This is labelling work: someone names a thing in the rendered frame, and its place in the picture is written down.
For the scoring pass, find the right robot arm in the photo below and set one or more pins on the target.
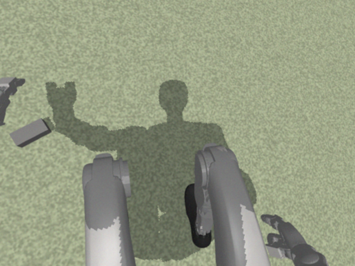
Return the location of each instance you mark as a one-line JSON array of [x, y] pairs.
[[306, 255]]

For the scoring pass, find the left robot hand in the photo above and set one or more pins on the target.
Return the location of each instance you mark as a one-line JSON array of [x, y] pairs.
[[8, 86]]

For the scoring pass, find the small box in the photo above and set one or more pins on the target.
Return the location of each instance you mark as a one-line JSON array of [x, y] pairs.
[[30, 133]]

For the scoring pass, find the right robot hand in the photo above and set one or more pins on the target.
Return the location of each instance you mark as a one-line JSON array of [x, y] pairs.
[[280, 245]]

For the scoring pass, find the right robot foot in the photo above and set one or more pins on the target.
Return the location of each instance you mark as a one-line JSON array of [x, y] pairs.
[[191, 208]]

